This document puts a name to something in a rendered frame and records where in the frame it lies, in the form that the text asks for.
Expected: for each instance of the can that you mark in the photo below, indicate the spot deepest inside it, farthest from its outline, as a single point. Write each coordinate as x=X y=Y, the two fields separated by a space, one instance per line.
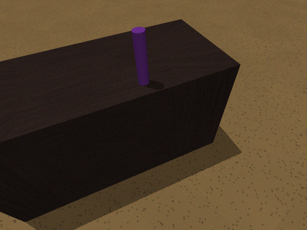
x=140 y=51

